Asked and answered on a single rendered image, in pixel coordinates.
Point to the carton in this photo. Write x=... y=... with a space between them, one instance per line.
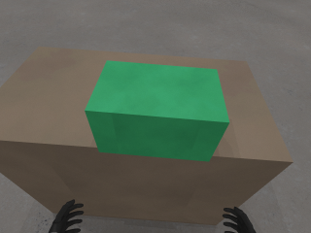
x=157 y=110

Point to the left robot hand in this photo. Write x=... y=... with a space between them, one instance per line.
x=61 y=223

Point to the right robot hand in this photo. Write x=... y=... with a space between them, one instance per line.
x=243 y=223

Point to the pedestal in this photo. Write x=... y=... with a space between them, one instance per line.
x=48 y=150

